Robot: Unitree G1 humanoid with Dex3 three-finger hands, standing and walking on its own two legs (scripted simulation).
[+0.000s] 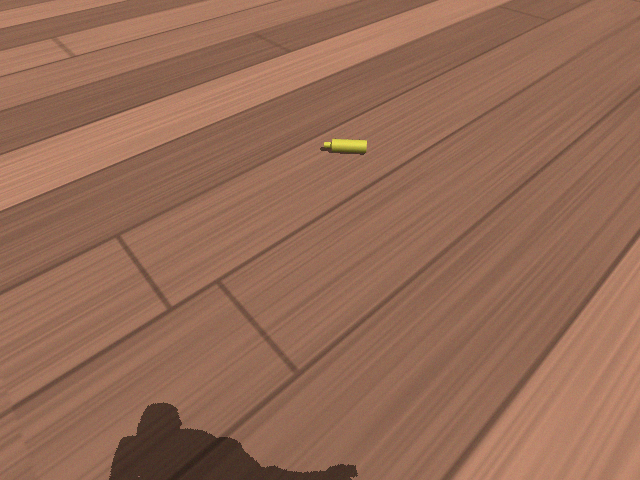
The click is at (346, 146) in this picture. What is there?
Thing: lying bottle
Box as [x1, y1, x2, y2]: [324, 139, 366, 152]
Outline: 324,142 324,147 331,147 332,151 365,152 366,149 366,140 332,139 331,142
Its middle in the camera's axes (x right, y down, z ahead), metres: +0.14 -0.52 +2.11
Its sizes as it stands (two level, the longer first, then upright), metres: 0.232 0.069 0.069
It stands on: the floor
